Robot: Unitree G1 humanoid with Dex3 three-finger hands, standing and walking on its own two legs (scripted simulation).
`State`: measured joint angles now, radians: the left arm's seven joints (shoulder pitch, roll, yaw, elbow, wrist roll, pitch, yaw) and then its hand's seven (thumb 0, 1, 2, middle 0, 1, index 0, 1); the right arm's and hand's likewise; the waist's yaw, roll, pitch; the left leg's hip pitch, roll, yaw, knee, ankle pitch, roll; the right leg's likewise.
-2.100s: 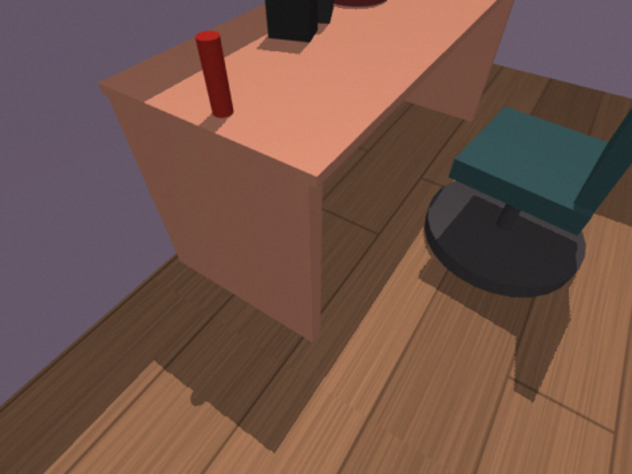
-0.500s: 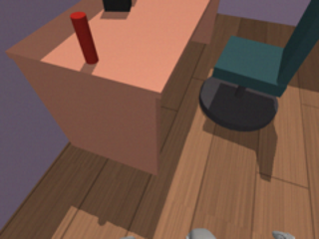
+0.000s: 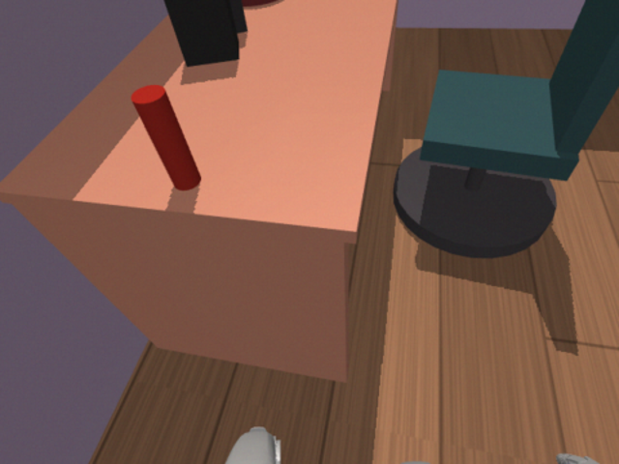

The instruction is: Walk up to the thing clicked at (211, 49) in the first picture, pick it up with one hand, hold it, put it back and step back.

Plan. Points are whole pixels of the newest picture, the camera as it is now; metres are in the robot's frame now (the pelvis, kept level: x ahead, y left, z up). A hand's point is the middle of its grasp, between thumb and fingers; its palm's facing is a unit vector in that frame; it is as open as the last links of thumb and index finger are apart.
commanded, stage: walk up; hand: left
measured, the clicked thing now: (170, 142) +0.59 +0.24 +0.10
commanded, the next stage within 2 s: none
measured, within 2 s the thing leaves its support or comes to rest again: neither
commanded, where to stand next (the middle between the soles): +0.17 +0.11 m, yaw -11 degrees
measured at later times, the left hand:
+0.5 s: hand (84, 417) +0.22 +0.38 -0.13, palm faces -0.19 -0.89 -0.42, open 7.4 cm
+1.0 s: hand (94, 407) +0.24 +0.37 -0.14, palm faces -0.24 -0.89 -0.39, open 7.4 cm
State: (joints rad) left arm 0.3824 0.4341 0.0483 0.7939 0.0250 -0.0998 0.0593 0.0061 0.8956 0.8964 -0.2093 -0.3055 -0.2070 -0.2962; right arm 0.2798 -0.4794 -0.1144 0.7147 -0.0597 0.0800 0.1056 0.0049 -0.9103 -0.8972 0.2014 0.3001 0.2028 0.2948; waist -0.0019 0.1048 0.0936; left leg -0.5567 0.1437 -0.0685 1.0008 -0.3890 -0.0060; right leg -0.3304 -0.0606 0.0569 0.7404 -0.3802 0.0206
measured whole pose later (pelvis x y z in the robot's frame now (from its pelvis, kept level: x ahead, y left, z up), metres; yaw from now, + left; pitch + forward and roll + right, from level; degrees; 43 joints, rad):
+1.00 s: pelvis +0.08 +0.13 +0.01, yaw -14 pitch -3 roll -1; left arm 0.15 0.41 0.05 0.97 0.02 -0.01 -0.02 0.01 0.90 0.90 -0.20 -0.30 -0.20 -0.29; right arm 0.21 -0.43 -0.02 0.94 0.00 -0.02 -0.01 0.00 -0.91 -0.90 0.20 0.30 0.21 0.30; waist 0.00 0.00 0.11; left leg -0.32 0.08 0.02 0.75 -0.40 -0.01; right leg -0.32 -0.01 0.01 0.72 -0.35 0.01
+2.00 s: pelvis +0.11 +0.12 +0.04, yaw -13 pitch -2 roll +0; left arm 0.06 0.34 0.03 1.15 0.01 0.00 -0.02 0.01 0.90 0.90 -0.20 -0.30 -0.20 -0.29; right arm 0.09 -0.35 0.00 1.12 -0.01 -0.02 0.00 0.00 -0.91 -0.90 0.20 0.30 0.20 0.29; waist 0.01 0.00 0.05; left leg -0.12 0.05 0.02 0.36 -0.21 -0.04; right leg -0.13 -0.03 -0.01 0.36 -0.20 0.03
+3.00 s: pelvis +0.10 +0.12 +0.04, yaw -12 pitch -2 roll +0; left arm 0.10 0.35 0.01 1.14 0.01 -0.01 -0.01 0.01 0.90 0.90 -0.20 -0.30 -0.20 -0.30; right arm 0.11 -0.36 0.00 1.14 -0.01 0.00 0.01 0.00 -0.91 -0.90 0.20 0.30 0.20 0.29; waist 0.00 0.01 0.05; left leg -0.11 0.05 0.00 0.31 -0.17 -0.05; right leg -0.12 -0.03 -0.02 0.33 -0.18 0.02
